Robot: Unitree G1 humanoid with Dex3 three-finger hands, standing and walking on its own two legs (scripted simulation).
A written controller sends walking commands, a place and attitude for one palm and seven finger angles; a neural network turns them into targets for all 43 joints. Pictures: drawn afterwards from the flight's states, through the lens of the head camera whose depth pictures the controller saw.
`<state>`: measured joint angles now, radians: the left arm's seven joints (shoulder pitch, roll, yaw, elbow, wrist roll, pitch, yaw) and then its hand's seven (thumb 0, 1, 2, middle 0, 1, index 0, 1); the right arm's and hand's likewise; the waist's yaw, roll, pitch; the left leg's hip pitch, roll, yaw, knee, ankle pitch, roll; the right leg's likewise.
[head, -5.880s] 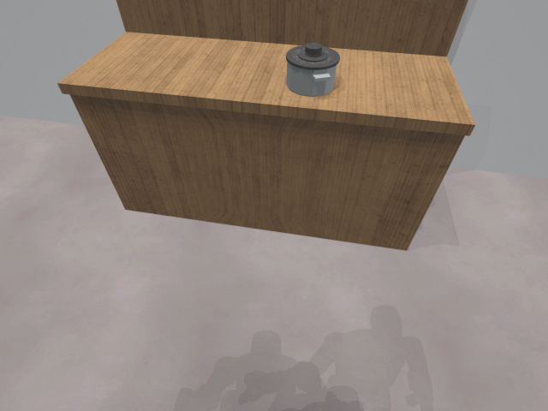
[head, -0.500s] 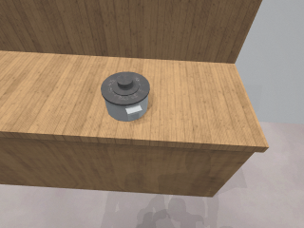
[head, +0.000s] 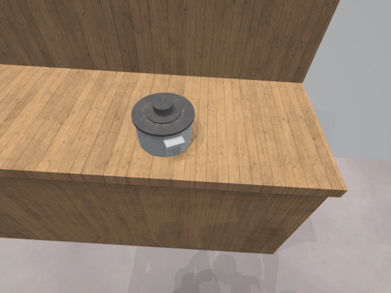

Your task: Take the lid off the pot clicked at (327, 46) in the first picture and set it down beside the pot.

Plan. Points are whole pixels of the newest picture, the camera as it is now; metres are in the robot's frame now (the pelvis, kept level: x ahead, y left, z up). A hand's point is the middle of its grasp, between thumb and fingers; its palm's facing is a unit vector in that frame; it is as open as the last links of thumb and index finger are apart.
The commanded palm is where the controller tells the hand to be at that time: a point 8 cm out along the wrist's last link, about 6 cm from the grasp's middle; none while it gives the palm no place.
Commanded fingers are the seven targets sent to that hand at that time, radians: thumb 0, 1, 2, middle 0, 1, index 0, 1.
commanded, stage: look again from close up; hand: left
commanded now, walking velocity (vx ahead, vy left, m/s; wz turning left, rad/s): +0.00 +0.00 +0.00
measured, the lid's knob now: (162, 105) +0.56 +0.14 +0.05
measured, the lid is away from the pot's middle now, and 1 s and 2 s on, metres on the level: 0.00 0.00 0.00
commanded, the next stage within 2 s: shuffle to correct the standing spot in 0.06 s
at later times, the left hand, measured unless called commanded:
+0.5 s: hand out of the picture -0.01 +0.16 -0.19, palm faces +0.08 -0.99 -0.15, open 7.4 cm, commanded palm none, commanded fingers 0.00 0.90 0.90 -0.20 -0.30 -0.20 -0.30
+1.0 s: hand out of the picture +0.11 +0.19 -0.19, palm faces +0.07 -0.98 -0.19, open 7.3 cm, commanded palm none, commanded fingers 0.00 0.90 0.90 -0.20 -0.30 -0.20 -0.30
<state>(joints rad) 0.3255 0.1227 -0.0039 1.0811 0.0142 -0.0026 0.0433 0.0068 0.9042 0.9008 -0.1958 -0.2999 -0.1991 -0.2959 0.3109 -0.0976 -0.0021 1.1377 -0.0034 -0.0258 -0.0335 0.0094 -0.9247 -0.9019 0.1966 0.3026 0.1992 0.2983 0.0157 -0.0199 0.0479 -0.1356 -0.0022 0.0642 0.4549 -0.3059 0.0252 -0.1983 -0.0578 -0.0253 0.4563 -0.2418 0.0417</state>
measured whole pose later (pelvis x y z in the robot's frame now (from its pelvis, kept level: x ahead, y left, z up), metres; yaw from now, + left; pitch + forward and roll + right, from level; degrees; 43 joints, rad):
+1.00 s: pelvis +0.10 +0.02 -0.01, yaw +1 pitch +0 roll +0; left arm 0.27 0.16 0.02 1.02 0.01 0.01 0.06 0.01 0.93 0.90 -0.20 -0.30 -0.20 -0.30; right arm 0.24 -0.13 -0.03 1.09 0.01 -0.01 -0.05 0.02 -0.95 -0.90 0.20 0.30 0.20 0.30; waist 0.02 -0.04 0.08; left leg -0.19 0.00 0.09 0.54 -0.34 0.03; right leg -0.19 -0.06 -0.07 0.54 -0.35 0.04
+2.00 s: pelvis +0.06 +0.03 +0.00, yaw +0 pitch -1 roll +0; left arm 0.39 0.10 -0.02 1.12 0.02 -0.01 0.05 0.01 0.90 0.90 -0.20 -0.30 -0.20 -0.30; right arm 0.36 -0.06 0.01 1.14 0.00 -0.03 -0.02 0.00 -0.91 -0.90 0.20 0.30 0.20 0.30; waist 0.01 -0.02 0.03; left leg -0.19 -0.02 0.11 0.45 -0.25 0.06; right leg -0.19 -0.08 -0.04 0.44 -0.23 0.05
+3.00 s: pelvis +0.04 +0.03 +0.00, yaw +2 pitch -2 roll -1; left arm 0.42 0.14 -0.04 0.94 0.00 0.03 0.06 0.01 0.90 0.90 -0.20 -0.30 -0.20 -0.30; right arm 0.35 -0.13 0.00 1.05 0.01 -0.02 -0.01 0.01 -0.93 -0.90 0.20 0.30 0.20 0.30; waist 0.02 -0.02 0.01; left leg -0.25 -0.01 0.08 0.52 -0.24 0.05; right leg -0.23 -0.07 -0.07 0.48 -0.21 0.04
